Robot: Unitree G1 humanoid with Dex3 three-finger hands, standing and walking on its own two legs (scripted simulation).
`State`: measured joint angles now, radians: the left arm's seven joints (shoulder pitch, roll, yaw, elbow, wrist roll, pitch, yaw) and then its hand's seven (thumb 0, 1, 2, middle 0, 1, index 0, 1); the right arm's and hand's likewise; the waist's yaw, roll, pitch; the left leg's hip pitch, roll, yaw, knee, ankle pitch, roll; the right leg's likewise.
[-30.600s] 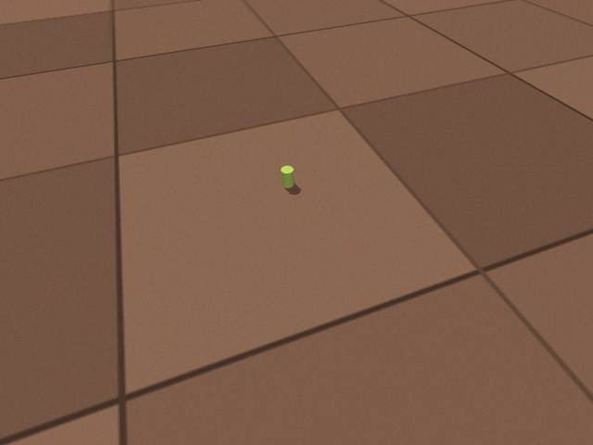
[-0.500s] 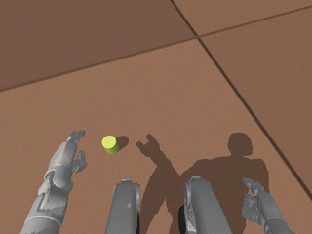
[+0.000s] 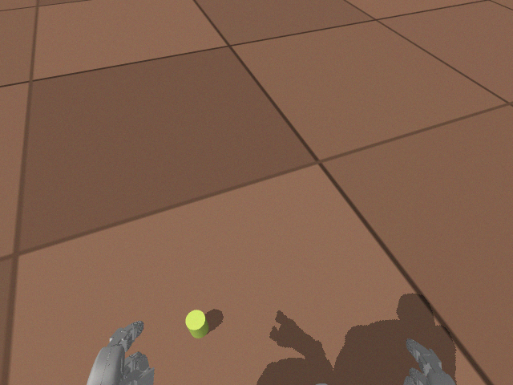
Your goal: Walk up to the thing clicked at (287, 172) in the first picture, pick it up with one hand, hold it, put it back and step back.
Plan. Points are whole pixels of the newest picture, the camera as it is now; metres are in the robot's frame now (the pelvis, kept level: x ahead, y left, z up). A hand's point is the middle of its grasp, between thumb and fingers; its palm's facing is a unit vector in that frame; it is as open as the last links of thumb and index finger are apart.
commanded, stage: home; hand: left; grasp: from above
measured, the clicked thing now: (197, 324) +0.45 +0.22 -0.65
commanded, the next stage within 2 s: none
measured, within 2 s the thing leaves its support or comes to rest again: neither
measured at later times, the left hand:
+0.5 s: hand out of the picture +0.17 +0.18 -0.03, palm faces +0.07 -0.98 -0.19, open 7.4 cm
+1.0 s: hand out of the picture +0.16 +0.17 -0.03, palm faces +0.06 -0.98 -0.20, open 7.4 cm
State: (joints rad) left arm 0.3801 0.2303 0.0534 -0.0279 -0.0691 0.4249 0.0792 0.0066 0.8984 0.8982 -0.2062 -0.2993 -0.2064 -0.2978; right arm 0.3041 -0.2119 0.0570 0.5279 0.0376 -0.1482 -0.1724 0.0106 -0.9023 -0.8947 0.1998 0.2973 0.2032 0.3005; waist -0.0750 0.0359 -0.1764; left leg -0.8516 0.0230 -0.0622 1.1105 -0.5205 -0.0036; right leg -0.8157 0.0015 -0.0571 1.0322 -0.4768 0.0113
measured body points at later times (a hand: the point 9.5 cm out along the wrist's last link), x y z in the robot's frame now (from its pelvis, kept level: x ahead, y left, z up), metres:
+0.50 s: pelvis +0.01 +0.00 +0.02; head +0.03 +0.01 +0.47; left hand +0.16 +0.23 -0.01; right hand +0.18 -0.24 -0.04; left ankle +0.01 +0.12 -0.66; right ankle +0.01 -0.13 -0.66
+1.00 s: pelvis +0.00 -0.01 +0.02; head +0.02 +0.00 +0.47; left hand +0.16 +0.23 -0.01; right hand +0.16 -0.25 -0.04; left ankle +0.01 +0.12 -0.66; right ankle +0.01 -0.13 -0.66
